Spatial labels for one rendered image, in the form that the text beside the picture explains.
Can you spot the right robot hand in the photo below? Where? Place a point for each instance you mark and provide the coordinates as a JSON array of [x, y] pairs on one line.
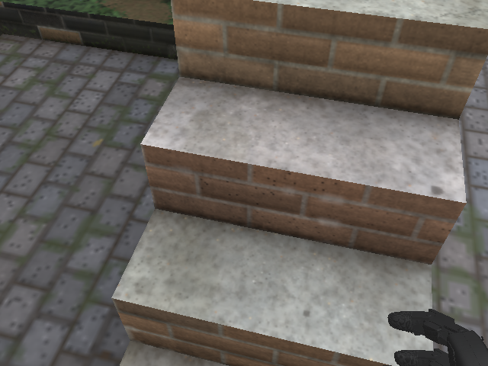
[[465, 348]]

